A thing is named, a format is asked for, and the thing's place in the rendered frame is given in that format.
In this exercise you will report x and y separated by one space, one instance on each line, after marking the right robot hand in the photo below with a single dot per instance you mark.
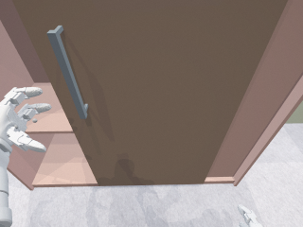
249 217

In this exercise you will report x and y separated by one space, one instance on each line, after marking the wardrobe door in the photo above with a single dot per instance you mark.
163 79
279 70

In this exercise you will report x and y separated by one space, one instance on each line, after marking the robot left forearm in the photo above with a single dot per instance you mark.
5 211

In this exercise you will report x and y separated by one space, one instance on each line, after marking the handle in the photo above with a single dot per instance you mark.
59 51

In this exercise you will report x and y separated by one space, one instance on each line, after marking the left robot hand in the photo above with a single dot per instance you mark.
9 118

